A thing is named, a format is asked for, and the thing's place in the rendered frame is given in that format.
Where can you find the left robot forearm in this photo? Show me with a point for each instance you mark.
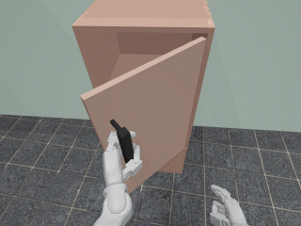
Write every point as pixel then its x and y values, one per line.
pixel 117 206

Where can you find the handle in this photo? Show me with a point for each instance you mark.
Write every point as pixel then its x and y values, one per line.
pixel 125 141

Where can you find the cupboard door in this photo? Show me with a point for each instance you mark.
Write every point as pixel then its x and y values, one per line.
pixel 155 101

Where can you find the robot left hand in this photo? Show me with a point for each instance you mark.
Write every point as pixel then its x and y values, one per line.
pixel 112 167

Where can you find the robot right hand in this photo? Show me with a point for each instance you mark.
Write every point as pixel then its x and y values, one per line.
pixel 228 214

